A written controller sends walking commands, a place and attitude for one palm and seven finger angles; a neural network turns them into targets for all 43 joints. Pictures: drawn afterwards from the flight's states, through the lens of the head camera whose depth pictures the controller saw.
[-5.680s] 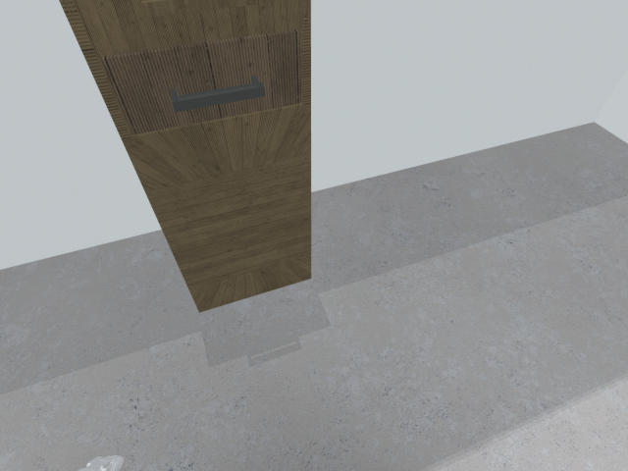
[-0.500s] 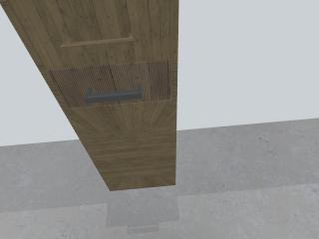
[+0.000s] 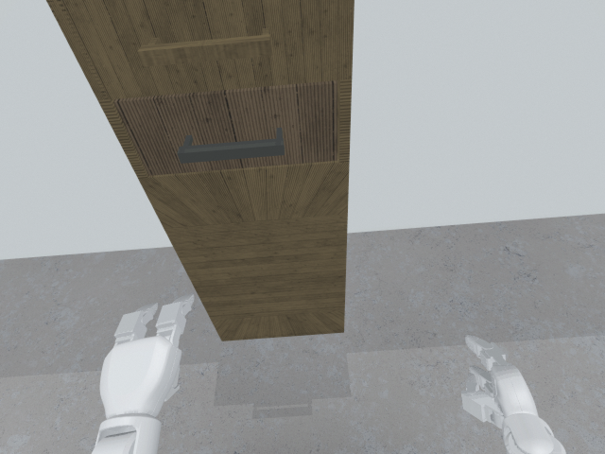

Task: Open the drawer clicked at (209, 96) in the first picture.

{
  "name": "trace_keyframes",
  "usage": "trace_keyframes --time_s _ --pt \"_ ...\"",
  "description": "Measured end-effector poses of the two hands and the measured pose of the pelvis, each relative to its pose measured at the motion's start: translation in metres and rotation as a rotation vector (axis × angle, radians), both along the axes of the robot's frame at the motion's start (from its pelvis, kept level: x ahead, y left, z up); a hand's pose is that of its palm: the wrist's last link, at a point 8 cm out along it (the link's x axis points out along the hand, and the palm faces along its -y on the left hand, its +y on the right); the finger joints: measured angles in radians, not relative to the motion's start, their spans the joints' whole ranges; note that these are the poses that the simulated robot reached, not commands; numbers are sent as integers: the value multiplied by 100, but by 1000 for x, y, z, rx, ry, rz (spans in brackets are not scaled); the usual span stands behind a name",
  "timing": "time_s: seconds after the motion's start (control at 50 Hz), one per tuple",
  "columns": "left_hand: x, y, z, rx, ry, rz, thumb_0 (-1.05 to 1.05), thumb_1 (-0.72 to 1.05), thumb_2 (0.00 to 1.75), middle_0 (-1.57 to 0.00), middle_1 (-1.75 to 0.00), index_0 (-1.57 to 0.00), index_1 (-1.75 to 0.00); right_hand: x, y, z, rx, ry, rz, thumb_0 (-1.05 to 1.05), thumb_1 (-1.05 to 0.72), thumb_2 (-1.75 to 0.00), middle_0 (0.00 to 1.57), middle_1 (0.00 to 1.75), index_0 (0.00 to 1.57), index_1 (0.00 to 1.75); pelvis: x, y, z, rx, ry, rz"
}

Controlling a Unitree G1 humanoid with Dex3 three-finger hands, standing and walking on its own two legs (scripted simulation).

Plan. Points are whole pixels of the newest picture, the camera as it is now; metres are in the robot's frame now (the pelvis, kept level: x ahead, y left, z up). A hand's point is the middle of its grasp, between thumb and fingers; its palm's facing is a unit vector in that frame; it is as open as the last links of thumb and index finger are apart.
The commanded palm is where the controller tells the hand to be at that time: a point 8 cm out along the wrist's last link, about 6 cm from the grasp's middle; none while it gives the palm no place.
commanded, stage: raise the hand with hooked fingers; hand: left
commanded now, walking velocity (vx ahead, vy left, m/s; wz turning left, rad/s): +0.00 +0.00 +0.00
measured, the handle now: (232, 143) +0.60 +0.20 +0.10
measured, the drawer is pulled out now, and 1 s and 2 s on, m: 0.00 0.00 0.00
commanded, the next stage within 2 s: move the hooked fingers above the handle in 1.56 s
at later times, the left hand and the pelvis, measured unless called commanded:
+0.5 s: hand (132, 329) +0.24 +0.25 +0.07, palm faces +0.08 -0.12 -0.99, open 11.1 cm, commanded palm +0.21 +0.25 +0.13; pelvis -0.01 +0.03 +0.02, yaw +1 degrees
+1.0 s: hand (91, 240) +0.30 +0.28 +0.17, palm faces +0.15 -0.06 -0.99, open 13.6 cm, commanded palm +0.27 +0.27 +0.23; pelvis +0.01 +0.02 +0.03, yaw +3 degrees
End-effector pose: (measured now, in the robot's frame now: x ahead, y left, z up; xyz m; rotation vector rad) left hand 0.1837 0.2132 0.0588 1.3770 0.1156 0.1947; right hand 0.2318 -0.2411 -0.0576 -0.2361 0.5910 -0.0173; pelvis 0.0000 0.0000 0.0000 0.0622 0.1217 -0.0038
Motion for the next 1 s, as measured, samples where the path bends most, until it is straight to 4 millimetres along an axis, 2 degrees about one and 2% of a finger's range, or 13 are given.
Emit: trace_keyframes --time_s 0.06,0.14,0.24,0.32,0.38,0.46,0.58,0.66,0.74,0.9,1.0 --pt "-18 -7 -12 29 26 5 1 63 78 -23 -48 -22 -47 15 16 11 1 -21 46 1 -91 -90 19 30 20 30 -7 1 -2 -3 -17 14" --pt "-29 3 -18 51 43 50 0 53 74 -24 -54 -24 -53 21 43 15 2 -25 89 1 -91 -90 20 30 20 30 -13 3 -1 -20 -52 40" --pt "-11 27 5 90 -16 75 0 40 69 -26 -61 -26 -61 7 77 9 37 9 126 1 -91 -90 20 30 20 30 -17 6 2 -39 -99 58" --pt "12 36 31 83 -40 76 0 31 65 -27 -67 -27 -67 -15 93 -2 78 73 125 1 -91 -90 20 30 20 30 -17 13 7 -41 -121 53" --pt "25 35 46 69 -30 47 0 24 62 -27 -72 -27 -71 -32 95 -10 92 131 107 1 -90 -90 20 30 20 30 -16 18 12 -39 -129 41" --pt "33 34 57 64 -11 0 0 15 58 -28 -78 -27 -77 -52 86 -19 83 204 69 1 -90 -90 20 30 20 30 -12 24 17 -38 -136 26" --pt "39 42 72 78 -30 -25 0 2 52 -29 -87 -28 -86 -62 64 -24 39 262 13 1 -90 -90 20 30 20 30 -7 30 22 -39 -145 21" --pt "46 51 89 88 -60 -9 0 -8 48 -30 -93 -29 -92 -54 54 -20 20 256 -7 1 -91 -90 20 30 20 30 -3 31 25 -40 -151 25" --pt "57 56 107 94 -80 7 0 -17 44 -30 -99 -30 -98 -37 53 -13 22 222 -8 1 -91 -90 20 30 20 30 1 31 28 -40 -158 30" --pt "77 57 144 113 -86 -4 0 -35 36 -31 -111 -31 -110 2 69 6 56 141 44 1 -91 -90 20 30 20 30 8 28 32 -41 -170 39" --pt "86 62 165 127 -85 -1 0 -43 32 -32 -116 -32 -116 17 79 12 74 121 86 1 -91 -90 20 30 20 30 11 25 34 -42 -173 48"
